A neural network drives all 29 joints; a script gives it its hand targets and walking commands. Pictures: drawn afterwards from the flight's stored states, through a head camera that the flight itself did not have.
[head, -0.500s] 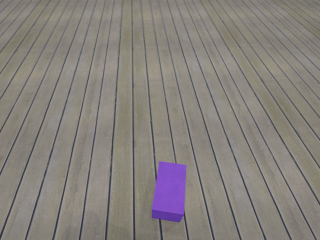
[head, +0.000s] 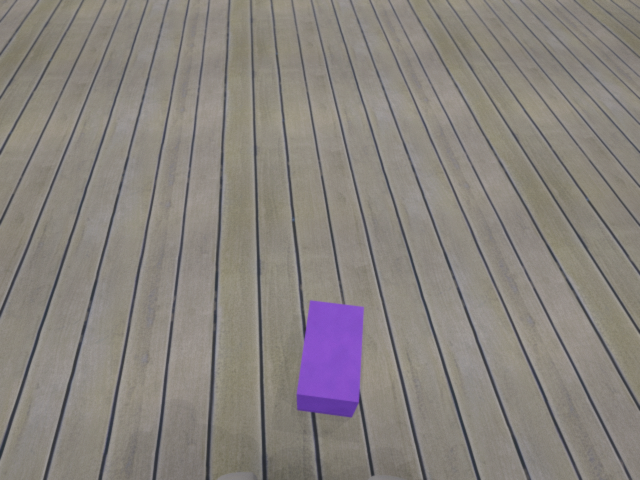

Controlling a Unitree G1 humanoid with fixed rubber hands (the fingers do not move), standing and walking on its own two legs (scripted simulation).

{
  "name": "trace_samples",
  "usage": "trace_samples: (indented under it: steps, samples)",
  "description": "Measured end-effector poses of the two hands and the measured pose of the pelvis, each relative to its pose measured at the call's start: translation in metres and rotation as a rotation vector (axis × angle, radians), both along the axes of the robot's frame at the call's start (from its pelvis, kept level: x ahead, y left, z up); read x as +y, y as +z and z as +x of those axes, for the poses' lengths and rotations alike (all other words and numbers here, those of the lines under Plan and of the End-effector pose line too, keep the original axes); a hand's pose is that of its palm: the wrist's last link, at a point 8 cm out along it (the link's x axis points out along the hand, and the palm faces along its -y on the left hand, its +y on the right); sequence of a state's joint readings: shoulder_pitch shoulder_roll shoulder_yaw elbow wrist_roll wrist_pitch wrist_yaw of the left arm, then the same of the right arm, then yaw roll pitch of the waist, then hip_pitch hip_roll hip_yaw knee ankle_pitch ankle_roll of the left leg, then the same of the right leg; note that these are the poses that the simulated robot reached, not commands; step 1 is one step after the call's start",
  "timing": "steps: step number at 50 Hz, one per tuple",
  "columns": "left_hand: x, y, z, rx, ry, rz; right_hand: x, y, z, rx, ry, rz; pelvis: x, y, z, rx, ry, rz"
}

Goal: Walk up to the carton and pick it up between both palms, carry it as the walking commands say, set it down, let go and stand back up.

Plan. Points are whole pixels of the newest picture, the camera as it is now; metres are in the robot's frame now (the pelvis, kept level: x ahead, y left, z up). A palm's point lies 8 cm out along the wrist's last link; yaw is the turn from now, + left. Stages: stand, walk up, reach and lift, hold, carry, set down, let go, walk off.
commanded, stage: walk up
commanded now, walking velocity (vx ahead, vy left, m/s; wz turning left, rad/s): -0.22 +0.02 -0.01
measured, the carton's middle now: (330, 358) +0.48 -0.05 -0.68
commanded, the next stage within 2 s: none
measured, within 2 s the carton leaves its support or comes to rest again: neither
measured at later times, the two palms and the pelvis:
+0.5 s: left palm out of the picture -0.05 +0.20 -0.14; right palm out of the picture -0.04 -0.24 -0.13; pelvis -0.06 -0.02 +0.01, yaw +1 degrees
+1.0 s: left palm out of the picture -0.08 +0.20 -0.14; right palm out of the picture -0.11 -0.23 -0.14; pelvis -0.06 -0.01 +0.01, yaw +0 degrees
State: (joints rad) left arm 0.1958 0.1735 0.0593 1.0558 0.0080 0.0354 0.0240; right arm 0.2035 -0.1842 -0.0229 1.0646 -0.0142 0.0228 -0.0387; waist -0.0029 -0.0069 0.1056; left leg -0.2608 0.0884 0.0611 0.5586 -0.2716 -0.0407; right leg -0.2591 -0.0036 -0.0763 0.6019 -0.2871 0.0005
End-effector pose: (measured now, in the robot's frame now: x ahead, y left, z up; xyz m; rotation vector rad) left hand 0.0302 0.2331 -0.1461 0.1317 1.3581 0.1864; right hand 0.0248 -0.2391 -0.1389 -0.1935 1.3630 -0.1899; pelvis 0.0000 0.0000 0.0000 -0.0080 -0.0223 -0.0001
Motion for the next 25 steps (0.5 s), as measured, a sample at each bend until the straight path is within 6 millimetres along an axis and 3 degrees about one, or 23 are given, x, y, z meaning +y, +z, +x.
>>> trace_samples:
  steps: [6, 12, 17, 25]
  samples:
    - [0.002, 0.004, -0.005, -0.028, -0.034, 0.072, -0.029, -0.012, -0.023, 0.022, -0.019, -0.005, -0.022, -0.009, -0.018, 0.001, -0.01, 0.016]
    - [-0.01, 0.02, -0.03, -0.043, -0.029, 0.09, -0.043, -0.007, -0.032, 0.031, -0.007, 0.009, -0.028, 0.001, -0.037, 0.009, 0.003, 0.025]
    - [-0.021, 0.02, -0.045, -0.044, -0.003, 0.051, -0.032, 0.001, -0.039, 0.01, 0.019, 0.029, -0.028, 0.008, -0.044, 0.022, 0.015, 0.012]
    - [-0.032, 0.003, -0.082, -0.011, 0.034, -0.046, -0.002, 0.008, -0.061, -0.013, 0.037, 0.036, -0.017, 0.009, -0.058, -0.014, 0.013, 0.004]
